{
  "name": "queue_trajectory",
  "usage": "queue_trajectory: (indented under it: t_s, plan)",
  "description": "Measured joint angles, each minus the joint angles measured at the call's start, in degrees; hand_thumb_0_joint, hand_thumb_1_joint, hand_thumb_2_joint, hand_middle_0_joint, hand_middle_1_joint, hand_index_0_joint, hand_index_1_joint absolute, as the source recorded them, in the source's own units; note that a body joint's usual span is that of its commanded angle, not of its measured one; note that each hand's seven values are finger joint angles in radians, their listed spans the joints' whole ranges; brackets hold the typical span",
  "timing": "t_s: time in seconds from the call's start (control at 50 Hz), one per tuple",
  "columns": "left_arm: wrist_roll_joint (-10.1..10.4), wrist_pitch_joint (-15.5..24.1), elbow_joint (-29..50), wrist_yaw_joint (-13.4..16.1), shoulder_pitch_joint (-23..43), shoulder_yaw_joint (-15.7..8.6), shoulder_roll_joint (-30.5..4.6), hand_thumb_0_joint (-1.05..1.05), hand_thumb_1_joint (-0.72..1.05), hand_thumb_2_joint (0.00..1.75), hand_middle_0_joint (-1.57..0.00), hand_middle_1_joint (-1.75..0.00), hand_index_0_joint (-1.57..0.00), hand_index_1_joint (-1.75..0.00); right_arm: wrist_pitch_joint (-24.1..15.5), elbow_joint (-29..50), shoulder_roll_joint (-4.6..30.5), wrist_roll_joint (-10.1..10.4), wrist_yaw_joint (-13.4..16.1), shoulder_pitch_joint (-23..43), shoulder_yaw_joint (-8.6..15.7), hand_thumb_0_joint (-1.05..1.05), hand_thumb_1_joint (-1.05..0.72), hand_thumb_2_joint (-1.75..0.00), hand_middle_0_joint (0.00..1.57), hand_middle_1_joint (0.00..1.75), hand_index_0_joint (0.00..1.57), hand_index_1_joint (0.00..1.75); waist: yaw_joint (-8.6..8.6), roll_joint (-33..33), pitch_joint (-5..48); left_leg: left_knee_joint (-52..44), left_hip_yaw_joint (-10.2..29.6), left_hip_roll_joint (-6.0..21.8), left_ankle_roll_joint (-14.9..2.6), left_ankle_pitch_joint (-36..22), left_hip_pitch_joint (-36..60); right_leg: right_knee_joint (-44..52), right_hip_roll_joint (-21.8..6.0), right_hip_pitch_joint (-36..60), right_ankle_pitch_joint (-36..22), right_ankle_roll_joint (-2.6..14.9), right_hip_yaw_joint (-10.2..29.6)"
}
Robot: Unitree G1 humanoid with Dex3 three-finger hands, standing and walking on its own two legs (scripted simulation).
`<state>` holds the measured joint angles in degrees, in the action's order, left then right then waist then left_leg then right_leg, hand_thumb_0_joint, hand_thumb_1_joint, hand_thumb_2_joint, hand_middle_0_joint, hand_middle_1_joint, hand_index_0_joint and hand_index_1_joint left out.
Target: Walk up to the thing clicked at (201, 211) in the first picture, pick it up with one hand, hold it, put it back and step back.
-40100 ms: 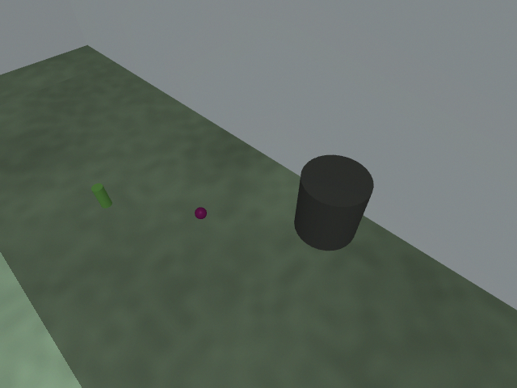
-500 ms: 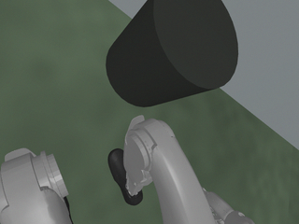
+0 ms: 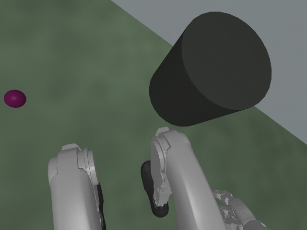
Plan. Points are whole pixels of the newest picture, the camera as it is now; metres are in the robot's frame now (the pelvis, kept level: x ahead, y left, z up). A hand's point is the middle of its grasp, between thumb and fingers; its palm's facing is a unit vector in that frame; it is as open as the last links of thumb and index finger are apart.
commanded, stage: withdraw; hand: left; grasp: from above
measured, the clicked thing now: (15, 98) +0.50 +0.35 -0.33
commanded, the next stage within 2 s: home in 0.24 s
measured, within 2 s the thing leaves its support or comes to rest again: neither
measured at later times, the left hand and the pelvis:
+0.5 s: hand out of the picture +0.47 +0.35 -0.15, palm faces -0.43 -0.08 -0.90, open 13.2 cm; pelvis +0.00 +0.00 -0.01, yaw +0 degrees
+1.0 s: hand out of the picture +0.32 +0.29 +0.04, palm faces -0.17 -0.74 -0.65, open 7.5 cm; pelvis +0.02 +0.00 +0.16, yaw +6 degrees
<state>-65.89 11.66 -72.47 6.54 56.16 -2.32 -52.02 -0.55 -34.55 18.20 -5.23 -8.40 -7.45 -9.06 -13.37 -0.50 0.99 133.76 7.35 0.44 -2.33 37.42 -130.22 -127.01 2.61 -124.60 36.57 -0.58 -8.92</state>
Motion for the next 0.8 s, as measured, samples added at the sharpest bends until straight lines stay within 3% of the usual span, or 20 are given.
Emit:
queue_trajectory:
  t_s: [0.16,0.28,0.34,0.44,0.5,0.6,0.68,0.8]
  plan:
    - [-3.86,5.29,-4.68,3.97,2.00,-0.55,-1.50,0.00,-0.50,1.01,-0.09,-0.99,-0.09,-1.00,1.06,-1.43,0.71,-1.19,1.58,-1.05,-1.07,0.00,-0.90,-0.90,0.20,0.30,0.20,0.30,-1.13,-1.38,-1.23,2.06,0.34,-0.09,0.18,-0.73,-1.94,-1.98,-0.10,-1.81,-0.70,0.09,-0.39]
    - [-6.76,5.57,-3.83,8.24,0.69,-4.28,-1.06,0.00,-0.50,1.00,-0.10,-0.99,-0.10,-1.00,1.04,-2.20,0.08,-1.77,1.51,-2.63,-0.85,0.00,-0.90,-0.89,0.20,0.30,0.20,0.30,-1.61,-1.27,-1.66,3.86,0.38,-0.18,0.01,-0.84,-3.92,-3.65,-0.19,-3.54,-0.69,-0.08,-0.52]
    - [-6.77,4.06,-2.88,9.20,0.23,-5.14,-0.71,0.00,-0.49,0.99,-0.11,-0.98,-0.11,-0.98,0.97,-2.68,-0.82,-1.54,1.32,-3.23,-0.24,0.00,-0.90,-0.89,0.20,0.30,0.20,0.30,-1.61,-0.97,-1.13,3.75,0.00,-0.16,-0.06,-0.76,-4.19,-3.79,-0.24,-3.96,-0.52,-0.11,-0.19]
    - [-4.53,1.08,-3.77,8.07,0.34,-3.60,-0.06,0.00,-0.43,0.96,-0.14,-0.92,-0.14,-0.92,0.46,-3.47,-2.15,-1.04,1.07,-3.41,0.39,0.00,-0.90,-0.89,0.20,0.30,0.20,0.30,-1.40,-0.10,0.13,2.37,-0.56,-0.11,-0.18,-0.49,-3.65,-2.75,-0.24,-3.70,-0.20,-0.13,0.37]
    - [-1.98,-0.09,-1.32,6.14,-1.43,-3.48,1.46,0.00,-0.33,0.94,-0.18,-0.82,-0.17,-0.83,0.27,-3.32,-2.52,-0.56,0.86,-3.84,1.22,0.00,-0.90,-0.89,0.20,0.30,0.20,0.30,-0.66,0.57,0.69,1.10,-0.85,-0.19,-0.17,-0.20,-2.66,-1.67,-0.30,-2.79,0.19,-0.12,0.69]
    - [5.07,-1.48,8.16,2.44,-7.58,-4.54,6.47,0.00,-0.06,0.91,-0.21,-0.65,-0.21,-0.67,0.70,-2.89,-2.72,0.96,0.67,-4.92,3.87,0.00,-0.89,-0.89,0.20,0.30,0.20,0.30,1.75,1.39,2.86,-2.15,-1.55,-0.37,-0.04,0.34,0.18,1.06,-0.47,-0.26,0.93,-0.04,1.47]
    - [12.84,-3.96,17.80,0.20,-14.71,-4.77,11.14,0.00,0.20,0.88,-0.22,-0.53,-0.21,-0.54,1.65,-2.78,-2.66,2.81,1.16,-4.73,6.39,0.00,-0.90,-0.89,0.20,0.30,0.20,0.30,4.03,2.02,5.79,-6.48,-2.36,-0.43,-0.04,0.56,3.95,4.85,-0.51,3.07,1.22,-0.08,2.41]
    - [25.47,-10.07,30.07,-3.76,-26.12,-3.70,16.62,0.00,0.55,0.89,-0.22,-0.40,-0.22,-0.41,2.11,-1.58,-2.45,4.87,3.00,-2.19,8.33,0.01,-0.90,-0.89,0.20,0.30,0.20,0.30,6.91,2.39,8.51,-14.96,-3.25,-0.18,0.04,0.23,12.79,12.84,-0.20,11.17,0.62,-0.09,3.64]
